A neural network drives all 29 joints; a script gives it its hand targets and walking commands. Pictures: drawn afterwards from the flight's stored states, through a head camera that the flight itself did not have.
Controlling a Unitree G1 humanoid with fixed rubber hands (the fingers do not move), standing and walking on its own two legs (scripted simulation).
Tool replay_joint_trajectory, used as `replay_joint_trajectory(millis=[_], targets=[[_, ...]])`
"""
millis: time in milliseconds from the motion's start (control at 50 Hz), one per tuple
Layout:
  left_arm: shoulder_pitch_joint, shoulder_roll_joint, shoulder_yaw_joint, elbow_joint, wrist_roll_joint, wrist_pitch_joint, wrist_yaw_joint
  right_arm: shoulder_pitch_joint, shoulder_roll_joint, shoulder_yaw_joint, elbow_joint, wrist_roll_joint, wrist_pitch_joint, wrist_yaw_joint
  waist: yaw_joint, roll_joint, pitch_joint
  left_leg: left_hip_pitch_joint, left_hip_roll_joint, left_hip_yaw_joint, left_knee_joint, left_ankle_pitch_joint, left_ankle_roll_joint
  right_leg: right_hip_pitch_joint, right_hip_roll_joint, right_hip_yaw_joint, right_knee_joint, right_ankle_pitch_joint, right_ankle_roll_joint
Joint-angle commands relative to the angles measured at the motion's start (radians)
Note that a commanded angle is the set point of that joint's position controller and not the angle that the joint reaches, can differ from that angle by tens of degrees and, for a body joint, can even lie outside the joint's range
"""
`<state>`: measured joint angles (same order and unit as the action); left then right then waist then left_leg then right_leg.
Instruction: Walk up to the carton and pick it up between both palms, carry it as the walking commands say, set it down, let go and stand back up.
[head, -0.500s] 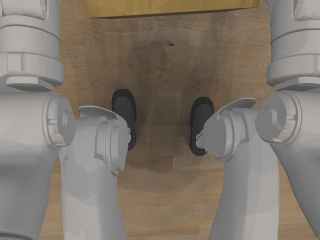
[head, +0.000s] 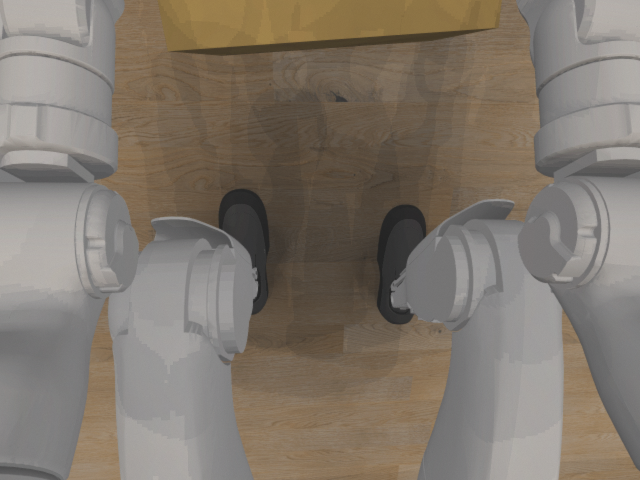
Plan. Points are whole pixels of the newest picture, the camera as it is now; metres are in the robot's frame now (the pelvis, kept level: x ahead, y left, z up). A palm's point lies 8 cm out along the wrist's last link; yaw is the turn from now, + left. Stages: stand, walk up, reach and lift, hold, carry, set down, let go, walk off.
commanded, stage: set down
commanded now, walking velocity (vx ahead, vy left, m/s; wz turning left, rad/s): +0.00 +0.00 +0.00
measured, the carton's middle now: out of the picture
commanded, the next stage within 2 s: none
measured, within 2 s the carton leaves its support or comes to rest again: rests again in 0.26 s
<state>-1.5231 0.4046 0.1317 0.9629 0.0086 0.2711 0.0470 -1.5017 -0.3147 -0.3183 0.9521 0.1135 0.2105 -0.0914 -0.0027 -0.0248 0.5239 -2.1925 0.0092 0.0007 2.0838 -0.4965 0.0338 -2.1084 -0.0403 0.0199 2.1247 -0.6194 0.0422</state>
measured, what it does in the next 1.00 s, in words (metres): stands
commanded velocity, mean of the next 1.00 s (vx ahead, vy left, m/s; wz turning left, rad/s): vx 0.00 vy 0.00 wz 0.00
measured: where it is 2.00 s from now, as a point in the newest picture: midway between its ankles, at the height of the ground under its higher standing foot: (323, 277)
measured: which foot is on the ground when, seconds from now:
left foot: down 0.00-1.00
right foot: down 0.00-1.00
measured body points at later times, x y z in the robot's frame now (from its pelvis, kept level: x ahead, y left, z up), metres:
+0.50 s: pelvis +0.00 +0.00 -0.01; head +0.39 +0.02 +0.19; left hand +0.57 +0.19 -0.22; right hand +0.57 -0.18 -0.21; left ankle +0.13 +0.11 -0.36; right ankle +0.11 -0.14 -0.36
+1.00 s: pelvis +0.00 +0.00 -0.02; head +0.39 +0.02 +0.19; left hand +0.57 +0.19 -0.23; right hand +0.56 -0.18 -0.22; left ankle +0.13 +0.11 -0.36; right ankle +0.11 -0.14 -0.36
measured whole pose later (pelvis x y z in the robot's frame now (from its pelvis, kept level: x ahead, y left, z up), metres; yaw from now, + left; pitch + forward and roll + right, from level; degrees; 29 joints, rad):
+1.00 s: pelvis +0.00 +0.00 -0.02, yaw +0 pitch +35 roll -2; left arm -1.55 0.42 0.18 1.01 0.00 0.23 -0.07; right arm -1.54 -0.35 -0.32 1.06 0.12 0.17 -0.04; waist 0.00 -0.02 0.52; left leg -2.25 0.01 0.00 2.13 -0.49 0.03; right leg -2.17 -0.03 0.02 2.18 -0.62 0.04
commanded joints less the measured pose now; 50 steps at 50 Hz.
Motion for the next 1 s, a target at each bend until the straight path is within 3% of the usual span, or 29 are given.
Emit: replay_joint_trajectory(millis=[0, 100, 220, 280, 340, 460, 760, 980], targets=[[-0.608, -0.78, -0.3, -0.229, -0.254, -0.114, -0.23, -0.539, 0.731, 0.404, -0.149, 0.103, -0.044, 0.26, -0.03, 0.077, -1.442, 0.864, -0.073, -0.015, -0.006, 0.458, -0.018, 0.263, 0.115, -0.103, -0.066, 0.367, -0.042], [-0.592, -0.771, -0.293, -0.19, -0.249, -0.113, -0.239, -0.508, 0.733, 0.385, -0.116, 0.087, -0.044, 0.263, -0.039, 0.07, -1.37, 0.824, -0.07, -0.017, -0.006, 0.422, -0.017, 0.251, 0.113, -0.101, -0.063, 0.349, -0.041], [-0.553, -0.773, -0.269, -0.153, -0.228, -0.112, -0.245, -0.502, 0.736, 0.376, -0.101, 0.092, -0.05, 0.272, -0.016, 0.07, -1.304, 0.802, -0.07, -0.02, -0.001, 0.415, -0.014, 0.208, 0.115, -0.099, -0.056, 0.327, -0.04], [-0.541, -0.772, -0.268, -0.147, -0.226, -0.109, -0.252, -0.497, 0.735, 0.368, -0.1, 0.088, -0.049, 0.278, -0.026, 0.061, -1.27, 0.78, -0.07, -0.024, -0.001, 0.399, -0.013, 0.194, 0.113, -0.101, -0.053, 0.317, -0.039], [-0.508, -0.772, -0.247, -0.113, -0.21, -0.107, -0.254, -0.499, 0.731, 0.376, -0.093, 0.098, -0.053, 0.279, -0.001, 0.065, -1.246, 0.76, -0.067, -0.02, 0.003, 0.397, -0.014, 0.199, 0.113, -0.096, -0.047, 0.321, -0.039], [-0.495, -0.774, -0.234, -0.093, -0.202, -0.098, -0.266, -0.484, 0.724, 0.348, -0.065, 0.084, -0.049, 0.289, -0.017, 0.064, -1.15, 0.706, -0.066, -0.027, -0.002, 0.344, -0.014, 0.157, 0.113, -0.094, -0.045, 0.279, -0.04], [-0.427, -0.766, -0.181, -0.033, -0.154, -0.08, -0.287, -0.469, 0.713, 0.338, -0.043, 0.088, -0.051, 0.3, 0.012, 0.05, -1.018, 0.632, -0.061, -0.022, 0.007, 0.292, -0.01, 0.149, 0.111, -0.087, -0.032, 0.248, -0.042], [-0.406, -0.745, -0.156, -0.009, -0.128, -0.076, -0.291, -0.447, 0.694, 0.31, -0.02, 0.077, -0.054, 0.301, 0.002, 0.059, -0.965, 0.632, -0.059, -0.026, 0.008, 0.269, -0.014, 0.129, 0.109, -0.093, -0.031, 0.225, -0.039]])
